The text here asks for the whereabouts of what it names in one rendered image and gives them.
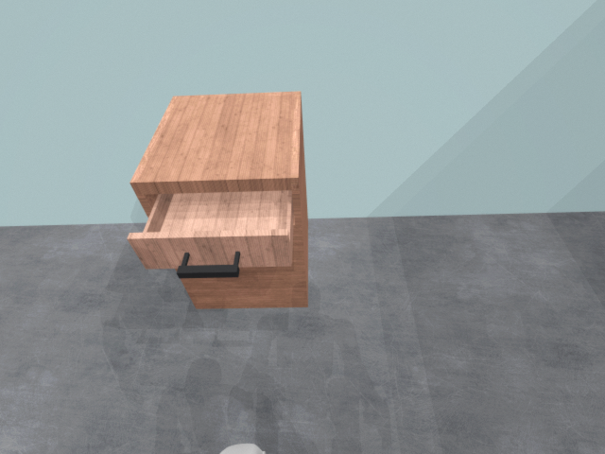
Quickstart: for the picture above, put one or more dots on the drawer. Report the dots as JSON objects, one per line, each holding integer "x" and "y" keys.
{"x": 211, "y": 227}

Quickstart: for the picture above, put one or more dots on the handle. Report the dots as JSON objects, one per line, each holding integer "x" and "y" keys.
{"x": 208, "y": 271}

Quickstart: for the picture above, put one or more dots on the cabinet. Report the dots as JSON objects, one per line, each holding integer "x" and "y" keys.
{"x": 234, "y": 143}

